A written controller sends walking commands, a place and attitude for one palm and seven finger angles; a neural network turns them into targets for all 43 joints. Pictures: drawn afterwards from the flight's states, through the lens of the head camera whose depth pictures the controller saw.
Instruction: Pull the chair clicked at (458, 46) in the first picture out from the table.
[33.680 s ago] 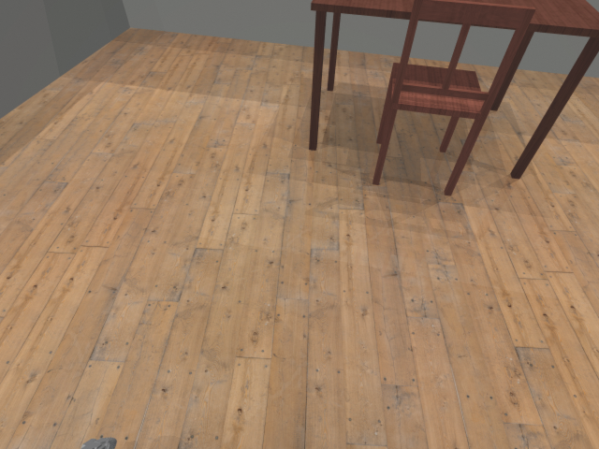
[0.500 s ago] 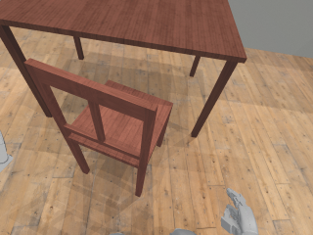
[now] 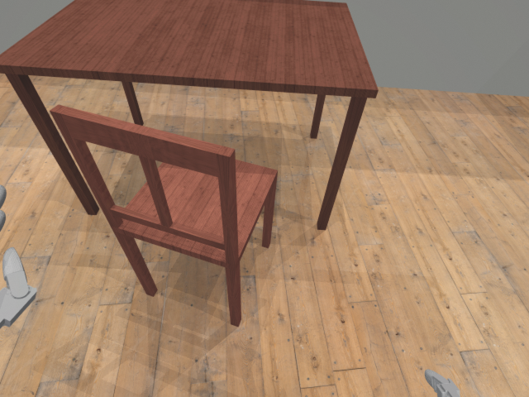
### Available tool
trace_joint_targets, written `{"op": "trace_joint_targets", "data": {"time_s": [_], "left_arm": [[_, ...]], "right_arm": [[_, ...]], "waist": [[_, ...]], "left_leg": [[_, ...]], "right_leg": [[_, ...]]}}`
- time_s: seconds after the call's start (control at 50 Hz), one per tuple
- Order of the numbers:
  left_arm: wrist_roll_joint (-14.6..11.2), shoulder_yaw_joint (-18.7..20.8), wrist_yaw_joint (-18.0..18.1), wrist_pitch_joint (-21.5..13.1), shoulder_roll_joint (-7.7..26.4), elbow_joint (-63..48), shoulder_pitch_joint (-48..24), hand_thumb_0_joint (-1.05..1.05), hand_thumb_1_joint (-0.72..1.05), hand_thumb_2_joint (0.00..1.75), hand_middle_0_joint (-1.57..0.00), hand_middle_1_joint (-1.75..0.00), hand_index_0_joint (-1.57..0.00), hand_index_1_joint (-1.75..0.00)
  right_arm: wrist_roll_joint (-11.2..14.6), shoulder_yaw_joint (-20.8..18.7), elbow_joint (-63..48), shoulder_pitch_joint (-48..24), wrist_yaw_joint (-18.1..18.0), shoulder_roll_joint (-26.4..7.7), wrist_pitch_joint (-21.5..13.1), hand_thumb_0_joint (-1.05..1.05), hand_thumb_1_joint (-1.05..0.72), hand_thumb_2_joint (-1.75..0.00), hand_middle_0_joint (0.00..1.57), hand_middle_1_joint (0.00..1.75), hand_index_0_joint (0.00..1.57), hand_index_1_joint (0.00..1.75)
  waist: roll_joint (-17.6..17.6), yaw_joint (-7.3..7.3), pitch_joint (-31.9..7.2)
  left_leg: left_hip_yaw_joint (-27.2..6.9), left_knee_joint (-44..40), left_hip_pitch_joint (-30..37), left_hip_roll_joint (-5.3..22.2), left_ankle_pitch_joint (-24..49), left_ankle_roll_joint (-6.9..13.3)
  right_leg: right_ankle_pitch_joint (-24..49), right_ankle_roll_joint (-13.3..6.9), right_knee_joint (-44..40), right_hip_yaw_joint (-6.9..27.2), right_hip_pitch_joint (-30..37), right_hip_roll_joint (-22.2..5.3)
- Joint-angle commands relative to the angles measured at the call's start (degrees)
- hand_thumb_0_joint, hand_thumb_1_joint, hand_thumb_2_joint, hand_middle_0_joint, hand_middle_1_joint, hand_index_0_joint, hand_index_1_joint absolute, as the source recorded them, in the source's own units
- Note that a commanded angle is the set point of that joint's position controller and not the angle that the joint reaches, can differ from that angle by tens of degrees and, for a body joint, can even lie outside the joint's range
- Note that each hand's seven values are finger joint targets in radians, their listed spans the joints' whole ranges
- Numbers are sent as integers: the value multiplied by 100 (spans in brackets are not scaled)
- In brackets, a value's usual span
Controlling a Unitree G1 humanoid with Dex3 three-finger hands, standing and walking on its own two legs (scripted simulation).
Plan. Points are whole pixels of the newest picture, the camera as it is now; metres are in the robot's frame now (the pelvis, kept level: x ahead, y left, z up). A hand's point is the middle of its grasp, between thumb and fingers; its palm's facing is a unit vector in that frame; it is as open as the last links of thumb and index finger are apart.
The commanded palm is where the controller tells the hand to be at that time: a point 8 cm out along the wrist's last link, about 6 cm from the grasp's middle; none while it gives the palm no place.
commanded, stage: stop stepping back and stand still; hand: left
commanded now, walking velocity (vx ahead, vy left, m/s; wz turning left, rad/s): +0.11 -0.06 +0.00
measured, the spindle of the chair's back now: (157, 192) +0.57 +0.27 -0.10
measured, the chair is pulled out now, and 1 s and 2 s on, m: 0.22 0.22 0.22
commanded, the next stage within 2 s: let the arm hang, fingers relaxed in 0.38 s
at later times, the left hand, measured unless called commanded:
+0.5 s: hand (17, 301) +0.19 +0.27 +0.14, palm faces +0.42 -0.81 -0.42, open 7.4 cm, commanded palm none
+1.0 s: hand out of the picture -0.01 +0.20 -0.17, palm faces +0.05 -0.97 -0.22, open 7.1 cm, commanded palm none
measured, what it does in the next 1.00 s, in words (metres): steps on the spot: left foot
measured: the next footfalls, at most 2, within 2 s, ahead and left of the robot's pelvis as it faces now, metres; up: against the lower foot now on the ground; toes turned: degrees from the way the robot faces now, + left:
left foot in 0.02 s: +0.00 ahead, +0.11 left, +0.00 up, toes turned +2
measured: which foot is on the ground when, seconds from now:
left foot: up 0.00-0.00, down 0.02-1.00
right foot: down 0.00-1.00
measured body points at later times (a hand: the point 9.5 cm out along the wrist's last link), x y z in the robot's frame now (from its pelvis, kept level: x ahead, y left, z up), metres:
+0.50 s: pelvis -0.02 +0.01 +0.00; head -0.01 +0.03 +0.45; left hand +0.17 +0.32 +0.16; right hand +0.13 -0.21 -0.10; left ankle -0.04 +0.11 -0.74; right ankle -0.03 -0.11 -0.74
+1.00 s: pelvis -0.02 +0.01 +0.00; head +0.00 +0.01 +0.45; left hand -0.01 +0.25 -0.15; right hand -0.04 -0.21 -0.15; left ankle -0.04 +0.11 -0.74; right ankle -0.03 -0.11 -0.74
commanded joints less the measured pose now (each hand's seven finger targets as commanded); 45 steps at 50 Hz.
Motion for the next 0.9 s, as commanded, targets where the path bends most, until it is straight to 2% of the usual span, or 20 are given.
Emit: {"op": "trace_joint_targets", "data": {"time_s": [0.0, 0.04, 0.08, 0.14, 0.18, 0.2, 0.24, 0.26, 0.3, 0.36, 0.38, 0.44, 0.46, 0.48, 0.5, 0.54, 0.6, 0.7, 0.78, 0.88], "left_arm": [[9, 783, 62, -508, 1346, -2015, -155, 0, 90, 90, -20, -30, -20, -30], [45, 1010, 81, -531, 1479, -2173, 37, 0, 90, 90, -20, -30, -20, -30], [38, 1011, 73, -549, 1389, -2047, -76, 0, 90, 90, -20, -30, -20, -30], [-32, 1011, 49, -542, 1281, -1450, -226, 0, 90, 90, -20, -30, -20, -30], [-68, 975, 31, -508, 1215, -1039, -269, 0, 90, 90, -20, -30, -20, -30], [-94, 832, 9, -446, 1091, -803, -133, 0, 90, 90, -20, -30, -20, -30], [-101, 667, -8, -386, 1032, -774, -410, 0, 90, 90, -20, -30, -20, -30], [-79, 606, 4, -380, 1032, -861, -643, 0, 90, 90, -20, -30, -20, -30], [-53, 549, 22, -370, 1095, -1092, -972, 0, 90, 90, -20, -30, -20, -30], [7, 581, 36, -396, 1147, -1416, -1040, 0, 90, 90, -20, -30, -20, -30], [37, 607, 43, -404, 1178, -1561, -1088, 0, 90, 90, -20, -30, -20, -30], [23, 736, 33, -438, 1255, -1697, -760, 0, 90, 90, -20, -30, -20, -30], [503, -1710, -774, 621, -472, 3161, -861, 0, 90, 90, -20, -30, -20, -30], [434, -1708, -879, 1107, -813, 3384, -699, 0, 90, 90, -20, -30, -20, -30], [417, -1854, -894, 1189, -939, 3569, -814, 0, 90, 90, -20, -30, -20, -30], [404, -1864, -909, 1193, -727, 4095, -1178, 0, 90, 90, -20, -30, -20, -30], [394, -1881, -886, 1209, -413, 5161, -1579, 0, 90, 90, -20, -30, -20, -30], [290, -2049, -860, 1231, -336, 6818, -1872, 0, 90, 90, -20, -30, -20, -30], [286, -2004, -857, 1225, -662, 7544, -1659, 0, 90, 90, -20, -30, -20, -30], [240, -2116, -872, 1184, -725, 8112, -1690, 0, 90, 90, -20, -30, -20, -30]], "right_arm": [[87, -231, -1218, -851, 1, -526, -488, 0, -90, -90, 20, 30, 20, 30], [-11, -93, -1148, -790, 51, -318, -463, 0, -90, -90, 20, 30, 20, 30], [-25, -69, -1069, -806, 66, -350, -531, 0, -90, -90, 20, 30, 20, 30], [20, -47, -953, -794, 54, -417, -539, 0, -90, -90, 20, 30, 20, 30], [64, -59, -928, -780, 45, -392, -476, 0, -90, -90, 20, 30, 20, 30], [87, -85, -952, -736, 35, -382, -419, 0, -90, -90, 20, 30, 20, 30], [47, -52, -961, -718, 39, -318, -300, 0, -90, -90, 20, 30, 20, 30], [24, -21, -948, -712, 56, -310, -286, 0, -90, -90, 20, 30, 20, 30], [-13, 43, -926, -801, 30, -312, -299, 0, -90, -90, 20, 30, 20, 30], [-39, 124, -1014, -982, -34, -324, -356, 0, -90, -90, 20, 30, 20, 30], [-45, 137, -1045, -1010, -46, -275, -393, 0, -90, -90, 20, 30, 20, 30], [-46, 134, -1020, -940, -29, -261, -480, 0, -90, -90, 20, 30, 20, 30], [-83, -250, 283, -806, 441, -974, -524, 0, -90, -90, 20, 30, 20, 30], [-88, -198, 285, -257, 421, -355, -128, 0, -90, -90, 20, 30, 20, 30], [-147, -144, 250, -173, 382, -306, -29, 0, -90, -90, 20, 30, 20, 30], [-204, -67, 170, -168, 362, -352, 141, 0, -90, -90, 20, 30, 20, 30], [-243, -8, 250, -200, 343, -297, 330, 0, -90, -90, 20, 30, 20, 30], [-207, 168, 928, -186, 259, -187, 454, 0, -90, -90, 20, 30, 20, 30], [-228, 184, 1375, 28, 208, 11, 472, 0, -90, -90, 20, 30, 20, 30], [-181, 178, 1772, 359, 198, 89, 516, 0, -90, -90, 20, 30, 20, 30]], "waist": [[858, 169, -403], [1798, 93, -419], [1641, 107, 6], [1095, 93, 134], [517, 82, 166], [27, 61, 311], [-758, -12, 505], [-823, -27, 442], [-300, -33, 293], [1210, 63, 296], [1222, 88, 294], [992, 129, -57], [620, -112, 113], [291, 4, -371], [-88, 32, -556], [-322, 95, -532], [-724, 151, -430], [552, 181, -19], [1293, 209, -21], [476, 183, 328]], "left_leg": [[-777, -981, 862, 943, 2199, 333], [-1175, -926, 885, 1112, 2671, 420], [-1276, -1089, 91, 1257, 1823, 526], [-988, -793, -544, 1124, 780, 455], [-672, -551, -1114, 748, -594, 284], [-497, -251, -1245, 463, -1151, 184], [-189, 627, -1130, 130, -1063, 63], [-170, 644, -964, 122, -709, 60], [-274, -118, -326, 180, -261, 119], [-1555, -1444, -108, 999, -191, 395], [-1774, -1468, -191, 1194, 200, 471], [-1167, -877, 53, 906, 1957, 273], [-718, 207, -198, 546, 3317, 150], [-517, 183, 71, 482, 3549, 48], [-572, 316, 205, 557, 3673, 52], [-900, 101, -77, 631, 2985, 221], [-748, 104, -180, 343, 2827, 130], [-765, -406, 217, 440, 2841, 118], [-753, -656, 237, 454, 2078, 162], [-796, -798, 156, 487, 1576, 184]], "right_leg": [[1381, -92, 484, 452, 140, -344], [-188, -32, 952, -105, -500, -56], [-846, -87, 1000, -150, -376, 47], [-213, -101, -3, -158, 315, 111], [-141, -203, -367, 332, 716, -19], [-741, -352, -694, 909, 408, -242], [-2035, -742, -1496, 1991, -237, -902], [-1744, -871, -1484, 1985, -173, -1102], [-837, -700, -966, 1337, -199, -846], [-288, -146, 265, 279, -297, 81], [-10, -83, 463, 125, -199, 136], [914, -117, -19, 117, 342, 65], [2510, -157, 919, -74, -256, -258], [2251, -204, 659, 136, -113, -295], [2396, -251, 677, 75, -119, -278], [2023, -258, 632, 118, 122, -278], [2992, -391, 487, 326, 607, -516], [1884, -310, 76, 325, 543, -317], [1120, -338, -284, 238, 648, -263], [1073, -361, -612, 273, 555, -321]]}}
